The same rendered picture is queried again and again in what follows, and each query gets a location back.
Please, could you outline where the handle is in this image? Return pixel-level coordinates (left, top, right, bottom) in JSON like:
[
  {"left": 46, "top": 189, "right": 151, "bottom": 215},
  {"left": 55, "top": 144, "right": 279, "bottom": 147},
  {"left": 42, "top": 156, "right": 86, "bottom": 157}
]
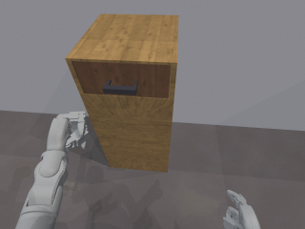
[{"left": 103, "top": 79, "right": 138, "bottom": 95}]

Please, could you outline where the robot right hand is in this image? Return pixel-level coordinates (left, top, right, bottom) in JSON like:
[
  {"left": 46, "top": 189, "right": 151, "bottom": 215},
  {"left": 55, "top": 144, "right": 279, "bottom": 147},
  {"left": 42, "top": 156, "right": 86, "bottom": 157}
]
[{"left": 223, "top": 190, "right": 261, "bottom": 229}]

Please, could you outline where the drawer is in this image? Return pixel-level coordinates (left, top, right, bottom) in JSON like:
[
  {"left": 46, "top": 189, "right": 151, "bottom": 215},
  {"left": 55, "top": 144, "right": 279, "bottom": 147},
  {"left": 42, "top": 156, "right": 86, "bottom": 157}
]
[{"left": 72, "top": 61, "right": 171, "bottom": 98}]

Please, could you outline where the robot left forearm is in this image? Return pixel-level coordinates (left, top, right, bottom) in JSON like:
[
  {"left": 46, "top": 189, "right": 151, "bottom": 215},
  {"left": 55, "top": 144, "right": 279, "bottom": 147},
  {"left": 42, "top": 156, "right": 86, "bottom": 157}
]
[{"left": 15, "top": 150, "right": 69, "bottom": 229}]

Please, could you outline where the robot left hand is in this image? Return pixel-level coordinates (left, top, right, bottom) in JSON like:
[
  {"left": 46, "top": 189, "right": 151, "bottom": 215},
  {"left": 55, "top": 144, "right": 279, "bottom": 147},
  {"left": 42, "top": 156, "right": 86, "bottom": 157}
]
[{"left": 46, "top": 111, "right": 89, "bottom": 154}]

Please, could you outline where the cabinet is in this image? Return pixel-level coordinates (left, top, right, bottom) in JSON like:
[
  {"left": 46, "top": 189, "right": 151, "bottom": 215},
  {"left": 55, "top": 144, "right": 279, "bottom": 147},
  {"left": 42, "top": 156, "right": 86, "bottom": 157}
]
[{"left": 65, "top": 13, "right": 179, "bottom": 173}]

